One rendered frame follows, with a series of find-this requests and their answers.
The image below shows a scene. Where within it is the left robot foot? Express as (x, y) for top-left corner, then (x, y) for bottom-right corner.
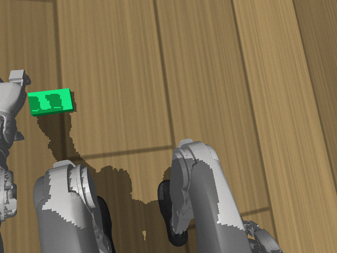
(97, 196), (116, 253)

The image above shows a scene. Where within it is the small box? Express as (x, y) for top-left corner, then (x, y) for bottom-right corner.
(28, 88), (74, 117)

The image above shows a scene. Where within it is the right robot foot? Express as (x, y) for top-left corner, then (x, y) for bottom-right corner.
(157, 180), (188, 247)

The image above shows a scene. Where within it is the left robot arm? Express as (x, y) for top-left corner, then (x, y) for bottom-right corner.
(0, 111), (17, 253)

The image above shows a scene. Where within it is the left robot hand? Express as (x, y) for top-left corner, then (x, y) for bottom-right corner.
(0, 70), (31, 141)

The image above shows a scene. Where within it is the right robot hand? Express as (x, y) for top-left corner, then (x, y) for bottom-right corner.
(242, 220), (283, 253)

